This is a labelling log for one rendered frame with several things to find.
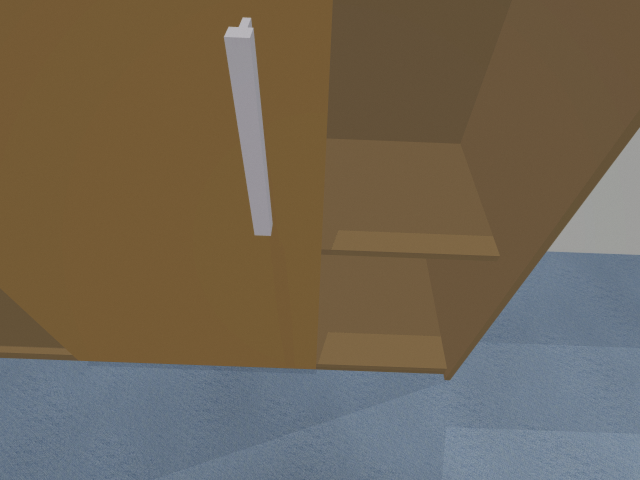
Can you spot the handle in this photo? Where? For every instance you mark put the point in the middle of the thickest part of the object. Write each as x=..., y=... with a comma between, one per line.
x=242, y=63

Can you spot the wardrobe door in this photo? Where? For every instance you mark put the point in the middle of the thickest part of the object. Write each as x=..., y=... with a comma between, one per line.
x=125, y=223
x=17, y=328

